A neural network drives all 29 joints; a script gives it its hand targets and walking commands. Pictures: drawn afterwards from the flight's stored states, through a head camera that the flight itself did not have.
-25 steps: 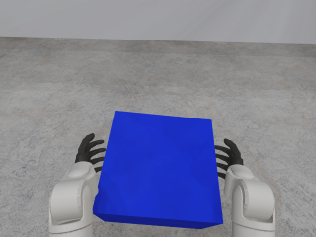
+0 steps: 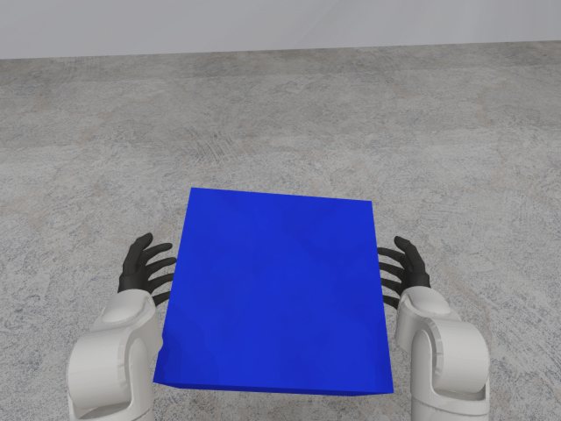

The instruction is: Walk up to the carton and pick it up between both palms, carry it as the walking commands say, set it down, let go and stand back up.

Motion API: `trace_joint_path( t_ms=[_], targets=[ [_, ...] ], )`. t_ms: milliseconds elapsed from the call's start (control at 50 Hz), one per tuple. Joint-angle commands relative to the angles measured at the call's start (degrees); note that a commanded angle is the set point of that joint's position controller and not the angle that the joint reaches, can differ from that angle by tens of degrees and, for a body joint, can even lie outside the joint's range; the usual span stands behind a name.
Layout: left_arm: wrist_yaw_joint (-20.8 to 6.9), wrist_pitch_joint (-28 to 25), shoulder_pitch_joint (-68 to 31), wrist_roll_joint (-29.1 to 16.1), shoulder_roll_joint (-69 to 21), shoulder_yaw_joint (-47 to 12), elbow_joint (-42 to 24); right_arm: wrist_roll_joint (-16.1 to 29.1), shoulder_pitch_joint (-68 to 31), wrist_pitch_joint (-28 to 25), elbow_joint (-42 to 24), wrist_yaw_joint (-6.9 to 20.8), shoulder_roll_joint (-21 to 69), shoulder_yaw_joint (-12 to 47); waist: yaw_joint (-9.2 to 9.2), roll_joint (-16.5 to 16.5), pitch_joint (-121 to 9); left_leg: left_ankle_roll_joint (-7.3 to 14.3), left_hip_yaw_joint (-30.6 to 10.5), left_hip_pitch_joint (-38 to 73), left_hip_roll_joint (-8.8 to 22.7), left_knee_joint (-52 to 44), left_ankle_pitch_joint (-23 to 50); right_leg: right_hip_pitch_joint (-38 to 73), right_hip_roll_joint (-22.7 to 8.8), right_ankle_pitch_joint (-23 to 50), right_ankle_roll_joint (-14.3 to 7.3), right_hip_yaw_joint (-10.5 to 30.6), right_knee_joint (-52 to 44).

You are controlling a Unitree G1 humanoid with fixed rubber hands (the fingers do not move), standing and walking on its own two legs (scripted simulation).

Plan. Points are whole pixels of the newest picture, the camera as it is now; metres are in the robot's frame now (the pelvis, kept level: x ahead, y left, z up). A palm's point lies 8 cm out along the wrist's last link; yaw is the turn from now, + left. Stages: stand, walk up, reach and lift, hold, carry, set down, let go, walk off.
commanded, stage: carry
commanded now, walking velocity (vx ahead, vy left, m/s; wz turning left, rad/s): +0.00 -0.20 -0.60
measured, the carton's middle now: (274, 295) +0.29 +0.02 +0.02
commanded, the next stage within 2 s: none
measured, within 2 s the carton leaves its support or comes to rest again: neither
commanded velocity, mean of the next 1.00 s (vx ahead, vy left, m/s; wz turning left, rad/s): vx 0.00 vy -0.20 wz -0.60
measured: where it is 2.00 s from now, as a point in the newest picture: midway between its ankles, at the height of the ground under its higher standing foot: outside the picture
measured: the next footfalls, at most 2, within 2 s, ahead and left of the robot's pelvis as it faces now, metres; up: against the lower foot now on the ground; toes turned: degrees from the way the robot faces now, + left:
right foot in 0.60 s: +0.06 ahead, -0.23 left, +0.00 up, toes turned -22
left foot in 0.84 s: +0.10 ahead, -0.04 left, +0.00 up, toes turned -15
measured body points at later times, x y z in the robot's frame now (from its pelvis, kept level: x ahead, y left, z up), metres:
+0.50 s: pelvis +0.02 -0.06 +0.00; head +0.10 -0.06 +0.45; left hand +0.32 +0.05 +0.07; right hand +0.24 -0.28 +0.06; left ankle +0.00 +0.07 -0.72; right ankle +0.00 -0.17 -0.68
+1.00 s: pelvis +0.02 -0.15 +0.00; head +0.08 -0.14 +0.45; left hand +0.34 -0.13 +0.07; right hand +0.18 -0.42 +0.07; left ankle +0.06 -0.03 -0.72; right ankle -0.01 -0.23 -0.67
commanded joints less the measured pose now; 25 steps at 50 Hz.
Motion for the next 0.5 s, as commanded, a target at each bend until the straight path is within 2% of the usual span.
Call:
trace_joint_path(
  t_ms=[0, 20, 40, 60, 80, 120, 160, 200, 220, 240, 260, 280, 300, 320, 340, 380, 420, 480],
  targets=[
    [-16.26, 0.39, -31.88, -25.1, -52.24, -44.48, -8.15, 20.19, -25.19, -0.75, -11.32, 13.47, 52.78, 40.47, -2.97, 4.71, -17.38, 1.54, -12.44, 9.44, 21.04, -4.24, 41.12, 7.89, -1.16, 5.88, -0.48, 0.49, -10.69],
    [-16.35, 0.22, -30.45, -25.21, -52.84, -44.04, -7.68, 20.68, -25.92, -0.79, -12.09, 13.49, 52.89, 40.62, -1.77, 0.25, -19.32, -1.54, -7.84, 4.02, 17.62, 2.15, 38.51, 16.97, -1.86, 10.9, -1.82, 3.65, -16.95],
    [-16.36, -0.09, -29.39, -25.19, -52.3, -43.43, -7.59, 21.22, -26.26, -0.77, -13.25, 13.55, 52.94, 40.74, -1.43, -11.81, -21.89, -6.03, -2.73, -4.96, 11.82, 13.33, 21.77, 26.31, -11.12, 33.63, -5.17, 15.45, -19.93],
    [-16.26, -0.46, -30.55, -25.13, -52.3, -43.86, -7.49, 22.26, -28.0, -0.66, -14.77, 13.86, 53.01, 41.31, -1.88, -24.91, -20.09, -8.91, -0.52, -15.82, 3.03, 20.18, -11.35, 29.95, -19.25, 54.76, -11.81, 25.07, -17.9],
    [-16.0, -0.8, -29.63, -24.54, -53.67, -43.76, -7.39, 24.05, -30.43, -0.68, -15.12, 14.63, 53.78, 42.48, -1.41, -21.2, -19.46, -8.35, -4.41, -14.27, 2.78, 21.32, -16.17, 26.06, -17.53, 57.99, -14.36, 24.37, -16.72],
    [-15.06, -1.46, -27.67, -22.25, -55.96, -42.41, -8.42, 27.2, -31.33, -1.23, -16.65, 15.92, 56.03, 44.48, -1.46, -13.3, -19.81, -7.74, -5.06, -11.23, 3.67, 19.63, -12.92, 22.22, -14.87, 55.63, -13.27, 20.89, -18.08],
    [-14.23, -1.65, -26.92, -21.05, -55.92, -42.59, -9.61, 28.57, -29.93, -1.33, -15.95, 16.71, 56.13, 44.49, -1.65, -9.63, -22.76, -7.53, -4.55, -9.62, 2.74, 15.02, -8.97, 23.85, -13.8, 56.05, -12.78, 17.49, -15.74],
    [-13.55, -2.1, -27.38, -20.64, -55.66, -43.7, -11.89, 29.16, -26.95, -1.55, -14.73, 17.4, 56.24, 43.83, -2.11, -6.99, -25.21, -7.49, -4.72, -5.95, 2.82, 8.27, -5.82, 22.45, -12.91, 53.46, -12.52, 16.89, -14.38],
    [-13.2, -2.28, -28.42, -20.58, -55.64, -44.16, -13.03, 29.36, -25.27, -1.66, -13.77, 17.66, 56.43, 43.28, -2.98, -4.39, -26.42, -6.87, -4.8, -0.21, 3.01, 1.01, -1.38, 18.95, -11.44, 50.58, -11.0, 14.95, -12.85],
    [-12.87, -2.4, -29.48, -20.77, -55.5, -44.65, -13.9, 29.3, -23.47, -1.8, -12.5, 17.9, 56.56, 42.37, -4.49, -0.49, -27.61, -5.27, -6.56, 10.98, 5.85, -8.53, 6.0, 10.7, -8.83, 44.4, -7.72, 11.43, -9.3],
    [-12.59, -2.36, -28.13, -20.9, -55.12, -45.16, -13.98, 28.87, -23.54, -2.07, -11.69, 17.98, 55.29, 41.26, -4.76, 12.69, -28.13, -1.0, -18.18, 24.44, 18.5, -18.34, 26.83, -2.82, -3.29, 28.11, -2.39, 4.97, -0.26],
    [-12.29, -2.25, -26.21, -20.31, -55.09, -45.43, -13.42, 28.33, -22.76, -2.5, -11.04, 17.95, 54.75, 40.67, -2.4, 28.55, -28.2, 5.46, -32.44, 32.63, 32.57, -13.96, 58.19, -15.59, 3.71, -9.98, 1.08, -0.86, 12.83],
    [-12.24, -2.47, -27.28, -20.08, -54.5, -45.4, -12.43, 28.14, -22.74, -2.88, -11.12, 18.05, 55.13, 40.44, -1.89, 22.34, -27.12, 8.48, -29.06, 34.45, 32.94, -10.29, 69.83, -17.48, 0.85, -13.2, 0.85, 2.64, 19.09],
    [-12.7, -2.78, -30.47, -21.14, -54.42, -46.35, -14.01, 28.02, -24.43, -3.65, -12.25, 18.12, 56.06, 40.4, -2.89, 18.86, -26.36, 7.62, -23.45, 33.43, 29.62, -8.37, 70.88, -16.03, -1.27, -9.49, 0.76, 4.4, 18.59],
    [-13.25, -2.75, -32.04, -22.24, -55.31, -47.41, -14.29, 26.93, -24.72, -4.25, -12.55, 17.82, 56.5, 39.83, -3.61, 16.78, -24.55, 5.18, -18.81, 33.66, 26.62, -9.03, 66.09, -16.35, -1.98, -5.11, 1.1, 3.54, 15.11],
    [-14.01, -3.16, -33.47, -24.75, -55.96, -48.14, -15.96, 25.97, -25.4, -5.09, -14.97, 17.25, 55.49, 38.99, -4.17, 14.71, -22.0, 2.22, -13.57, 32.99, 22.79, -8.91, 60.72, -15.54, -1.08, -0.85, 1.45, 1.34, 10.91],
    [-14.47, -3.37, -33.85, -25.92, -55.97, -48.75, -16.64, 24.95, -25.69, -5.33, -15.79, 16.54, 54.9, 38.7, -4.24, 14.6, -20.35, 0.72, -9.75, 29.64, 22.55, -8.55, 54.39, -11.3, -0.83, 1.92, 1.18, -0.44, 5.7],
    [-14.91, -3.1, -29.79, -26.23, -54.97, -47.87, -13.93, 23.31, -24.31, -5.04, -17.22, 15.19, 53.33, 39.25, -3.75, 11.23, -22.49, -1.47, -3.07, 26.43, 21.04, -2.53, 58.92, 0.05, 1.91, 2.86, 0.24, -4.77, -5.05]
  ],
)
